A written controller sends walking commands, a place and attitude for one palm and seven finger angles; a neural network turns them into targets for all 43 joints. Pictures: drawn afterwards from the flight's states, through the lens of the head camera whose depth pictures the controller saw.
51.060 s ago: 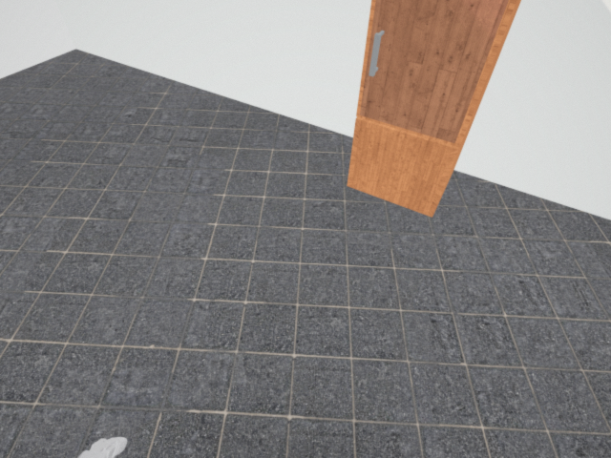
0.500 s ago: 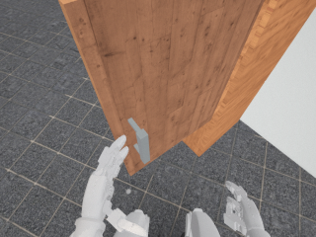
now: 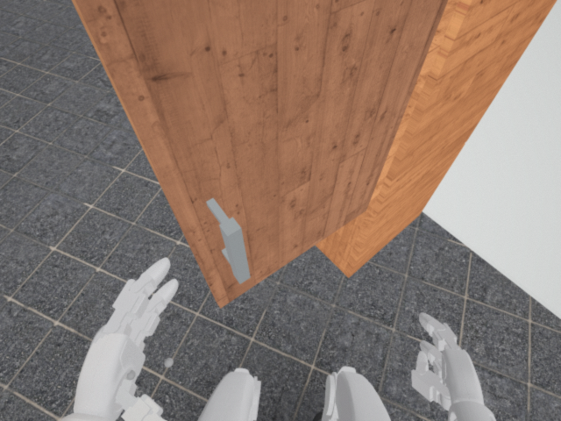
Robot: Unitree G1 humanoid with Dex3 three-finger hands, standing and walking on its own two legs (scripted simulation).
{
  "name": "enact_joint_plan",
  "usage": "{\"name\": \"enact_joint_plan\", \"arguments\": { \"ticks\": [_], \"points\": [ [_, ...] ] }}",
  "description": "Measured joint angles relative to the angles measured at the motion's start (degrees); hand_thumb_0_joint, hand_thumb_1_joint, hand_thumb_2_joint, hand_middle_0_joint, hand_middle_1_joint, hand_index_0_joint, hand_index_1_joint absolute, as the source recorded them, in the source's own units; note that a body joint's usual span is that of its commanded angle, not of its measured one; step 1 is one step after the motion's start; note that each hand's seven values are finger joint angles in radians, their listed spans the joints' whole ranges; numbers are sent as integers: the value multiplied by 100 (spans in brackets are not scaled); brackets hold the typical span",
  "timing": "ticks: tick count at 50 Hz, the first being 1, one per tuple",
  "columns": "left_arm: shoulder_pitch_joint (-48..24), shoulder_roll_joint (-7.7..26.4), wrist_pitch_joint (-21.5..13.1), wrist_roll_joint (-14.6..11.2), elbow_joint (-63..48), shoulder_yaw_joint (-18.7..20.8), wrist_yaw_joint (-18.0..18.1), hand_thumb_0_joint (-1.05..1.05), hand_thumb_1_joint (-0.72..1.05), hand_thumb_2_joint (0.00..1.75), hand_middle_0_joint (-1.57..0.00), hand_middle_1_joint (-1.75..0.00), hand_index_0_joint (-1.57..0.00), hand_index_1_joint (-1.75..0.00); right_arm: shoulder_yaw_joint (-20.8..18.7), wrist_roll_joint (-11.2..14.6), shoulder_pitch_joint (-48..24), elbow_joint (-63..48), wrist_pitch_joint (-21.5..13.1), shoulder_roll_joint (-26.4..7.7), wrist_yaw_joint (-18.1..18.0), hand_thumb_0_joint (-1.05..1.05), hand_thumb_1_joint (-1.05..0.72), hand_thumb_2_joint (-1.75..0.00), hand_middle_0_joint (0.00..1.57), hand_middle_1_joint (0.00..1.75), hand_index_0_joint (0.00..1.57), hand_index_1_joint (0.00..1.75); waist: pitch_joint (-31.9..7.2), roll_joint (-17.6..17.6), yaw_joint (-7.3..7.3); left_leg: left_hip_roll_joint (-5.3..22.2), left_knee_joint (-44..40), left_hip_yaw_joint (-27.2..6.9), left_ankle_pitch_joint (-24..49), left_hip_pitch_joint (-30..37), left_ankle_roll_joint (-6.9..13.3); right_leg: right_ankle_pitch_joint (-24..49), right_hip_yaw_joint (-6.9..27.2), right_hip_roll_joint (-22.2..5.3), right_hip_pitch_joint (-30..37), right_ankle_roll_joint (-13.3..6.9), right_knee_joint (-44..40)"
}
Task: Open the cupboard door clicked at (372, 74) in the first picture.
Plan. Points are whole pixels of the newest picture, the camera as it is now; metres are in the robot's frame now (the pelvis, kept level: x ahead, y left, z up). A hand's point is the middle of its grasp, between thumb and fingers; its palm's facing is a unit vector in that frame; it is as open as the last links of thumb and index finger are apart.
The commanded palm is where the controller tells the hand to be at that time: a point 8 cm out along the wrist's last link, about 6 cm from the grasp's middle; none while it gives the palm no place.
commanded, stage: draw the hand back to the body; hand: left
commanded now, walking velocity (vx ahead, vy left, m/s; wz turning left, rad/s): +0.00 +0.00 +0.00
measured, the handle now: (229, 244) +0.34 +0.10 +0.06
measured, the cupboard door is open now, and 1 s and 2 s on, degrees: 86 86 86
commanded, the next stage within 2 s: step back with the hand held close in 1.60 s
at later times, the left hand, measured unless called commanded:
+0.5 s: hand (92, 339) +0.19 +0.19 +0.14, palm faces -0.04 -1.00 -0.06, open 16.3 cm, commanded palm +0.16 +0.26 +0.16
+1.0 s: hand out of the picture +0.23 +0.27 +0.24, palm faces +0.34 -0.84 -0.41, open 11.7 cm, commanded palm +0.18 +0.31 +0.26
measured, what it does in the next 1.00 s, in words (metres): rises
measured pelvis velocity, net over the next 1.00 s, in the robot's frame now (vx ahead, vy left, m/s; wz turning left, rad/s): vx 0.04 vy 0.04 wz -0.01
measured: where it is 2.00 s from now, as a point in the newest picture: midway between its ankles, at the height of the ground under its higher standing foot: outside the picture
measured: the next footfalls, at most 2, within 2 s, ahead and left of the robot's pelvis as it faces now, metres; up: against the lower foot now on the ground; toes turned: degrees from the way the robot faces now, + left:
none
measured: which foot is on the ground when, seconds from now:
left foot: down 0.00-1.00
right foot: down 0.00-1.00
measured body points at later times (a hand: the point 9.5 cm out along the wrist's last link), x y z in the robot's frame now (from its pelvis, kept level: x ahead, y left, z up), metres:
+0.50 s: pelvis +0.01 +0.02 +0.06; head +0.04 +0.02 +0.51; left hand +0.19 +0.25 +0.15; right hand +0.20 -0.22 +0.00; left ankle +0.01 +0.12 -0.61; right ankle +0.05 -0.10 -0.61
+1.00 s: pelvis +0.04 +0.04 +0.12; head +0.02 +0.02 +0.57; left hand +0.20 +0.31 +0.27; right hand +0.22 -0.17 +0.04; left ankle +0.01 +0.12 -0.61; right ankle +0.05 -0.10 -0.61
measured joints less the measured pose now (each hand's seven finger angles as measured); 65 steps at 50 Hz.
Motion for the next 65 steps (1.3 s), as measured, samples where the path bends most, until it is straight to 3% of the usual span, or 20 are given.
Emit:
{"name": "enact_joint_plan", "arguments": {
  "ticks": [4, 10, 15, 27, 30, 32, 37, 46, 65],
  "points": [
    [-150, -1, 21, -153, -58, 90, -121, -1, -50, 30, -15, -30, -15, -30, 15, 22, 16, 38, -74, -23, -38, 1, -90, -89, 20, 30, 21, 30, 0, 30, -11, 13, 49, -34, 6, -43, -9, 18, -34, 12, -22, -11, 15],
    [-130, 241, 548, -222, -507, 278, -231, -1, -50, 30, -16, -30, -15, -30, 20, 134, 158, 61, 82, 50, -106, 1, -90, -89, 20, 30, 21, 30, 31, 74, -30, 31, -275, -9, 106, 405, 0, 124, -4, 43, 424, 9, -311],
    [157, 254, 881, -426, -618, 528, -184, -1, -50, 30, -16, -30, -15, -30, 83, 220, 339, 16, 124, 60, -159, 1, -90, -89, 20, 30, 21, 30, 33, 162, -96, 24, -867, 8, 310, 1039, 46, 317, 22, 58, 1078, 70, -913],
    [280, 468, 930, -608, -711, 770, -386, -1, -47, 31, -16, -30, -15, -30, 144, 253, 465, 106, -222, -99, -241, 1, -90, -89, 20, 30, 21, 30, 170, 132, -101, 37, -1634, -11, 515, 2032, 140, 581, 15, 103, 2157, 179, -1816],
    [350, 710, 1493, 62, -1027, 726, 386, -1, -42, 33, -16, -30, -16, -30, 158, 185, 486, 165, -127, -28, -347, 1, -90, -89, 20, 30, 21, 30, 151, 83, -43, 9, -1973, 71, 601, 2422, 182, 649, 102, 87, 2503, 222, -2092],
    [471, 724, 1864, 372, -1234, 653, 877, -1, -37, 35, -16, -30, -16, -30, 177, 156, 492, 161, -82, -3, -378, 1, -90, -89, 20, 30, 21, 30, 167, 140, -59, -18, -2238, 94, 688, 2701, 204, 727, 129, 69, 2780, 262, -2344],
    [651, 714, 2326, 756, -1515, 537, 1536, -1, -22, 41, -17, -30, -17, -30, 263, 102, 498, 252, -73, 42, -391, 1, -90, -89, 20, 30, 21, 30, 286, 266, 4, -79, -2855, 177, 904, 3342, 271, 925, 221, 28, 3390, 335, -2909],
    [188, 799, 2410, 892, -1452, 877, 1873, -1, 8, 54, -18, -30, -18, -30, 439, 40, 455, 683, -243, 56, -347, 1, -90, -89, 20, 30, 21, 30, 606, 304, 162, -156, -3757, 193, 1241, 4333, 298, 1195, 252, -27, 4349, 385, -3710],
    [-643, 1022, 1983, 745, -1416, 1992, 1798, 1, 72, 82, -21, -30, -20, -31, 233, -32, 41, 1246, -326, -81, -206, 1, -90, -89, 20, 30, 21, 30, 1068, 279, 260, -51, -5143, 230, 1859, 5594, 177, 1743, 295, 111, 5515, 266, -4938]
  ]
}}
